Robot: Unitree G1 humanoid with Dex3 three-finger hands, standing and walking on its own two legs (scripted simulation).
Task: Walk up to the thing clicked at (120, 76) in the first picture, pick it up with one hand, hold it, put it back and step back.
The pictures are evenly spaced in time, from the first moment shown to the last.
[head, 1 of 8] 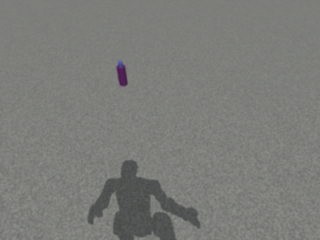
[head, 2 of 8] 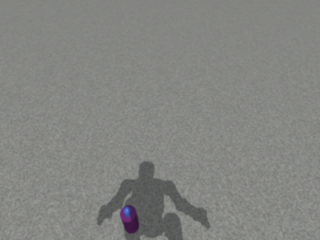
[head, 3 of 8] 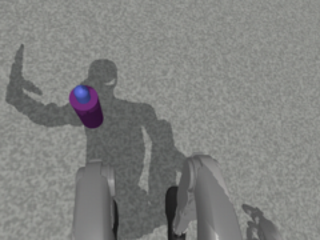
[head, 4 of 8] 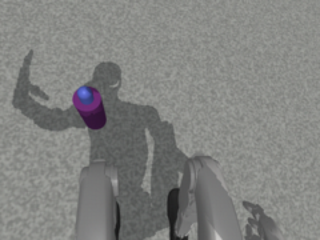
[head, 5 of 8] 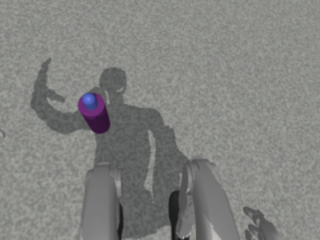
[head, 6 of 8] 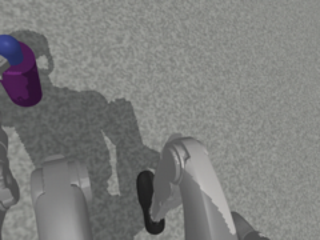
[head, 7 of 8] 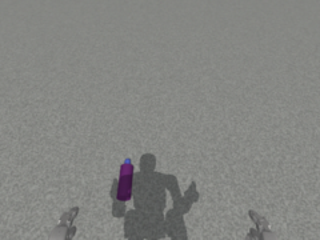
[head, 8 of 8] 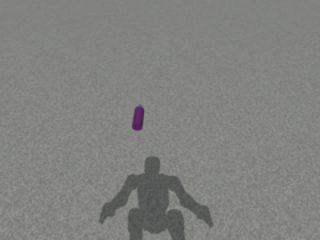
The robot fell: no
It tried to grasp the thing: no
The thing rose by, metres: 0.01
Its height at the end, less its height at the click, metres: -0.09
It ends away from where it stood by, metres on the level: 0.22
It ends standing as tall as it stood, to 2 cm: no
